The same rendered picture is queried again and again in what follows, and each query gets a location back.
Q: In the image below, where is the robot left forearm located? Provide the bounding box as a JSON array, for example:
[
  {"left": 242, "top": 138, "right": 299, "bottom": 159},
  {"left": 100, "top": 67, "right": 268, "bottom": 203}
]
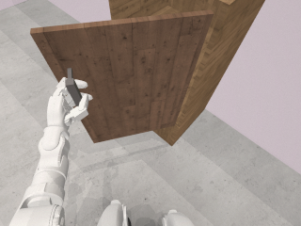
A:
[{"left": 8, "top": 125, "right": 71, "bottom": 226}]

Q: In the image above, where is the left robot thigh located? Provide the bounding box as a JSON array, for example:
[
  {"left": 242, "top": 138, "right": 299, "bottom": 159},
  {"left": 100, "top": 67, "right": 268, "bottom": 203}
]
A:
[{"left": 97, "top": 203, "right": 128, "bottom": 226}]

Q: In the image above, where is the handle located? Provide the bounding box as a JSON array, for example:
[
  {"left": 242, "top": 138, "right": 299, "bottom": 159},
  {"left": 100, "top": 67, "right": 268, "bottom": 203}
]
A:
[{"left": 65, "top": 68, "right": 83, "bottom": 106}]

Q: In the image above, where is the robot left hand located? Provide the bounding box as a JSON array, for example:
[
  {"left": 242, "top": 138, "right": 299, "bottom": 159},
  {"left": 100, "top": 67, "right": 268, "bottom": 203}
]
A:
[{"left": 46, "top": 77, "right": 93, "bottom": 131}]

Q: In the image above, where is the left robot upper arm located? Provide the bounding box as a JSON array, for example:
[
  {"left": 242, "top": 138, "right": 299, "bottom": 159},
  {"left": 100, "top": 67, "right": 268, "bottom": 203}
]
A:
[{"left": 11, "top": 204, "right": 66, "bottom": 226}]

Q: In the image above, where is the robot thigh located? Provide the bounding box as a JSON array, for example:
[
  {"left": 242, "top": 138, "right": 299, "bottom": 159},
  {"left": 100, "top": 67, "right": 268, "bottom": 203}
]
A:
[
  {"left": 97, "top": 203, "right": 128, "bottom": 226},
  {"left": 162, "top": 212, "right": 195, "bottom": 226}
]

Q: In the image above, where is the right robot thigh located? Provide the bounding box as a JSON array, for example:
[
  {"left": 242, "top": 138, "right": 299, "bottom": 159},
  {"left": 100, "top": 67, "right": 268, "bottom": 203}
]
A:
[{"left": 162, "top": 212, "right": 195, "bottom": 226}]

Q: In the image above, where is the cupboard door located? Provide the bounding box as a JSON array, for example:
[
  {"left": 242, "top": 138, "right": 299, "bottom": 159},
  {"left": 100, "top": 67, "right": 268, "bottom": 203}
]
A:
[{"left": 30, "top": 9, "right": 214, "bottom": 143}]

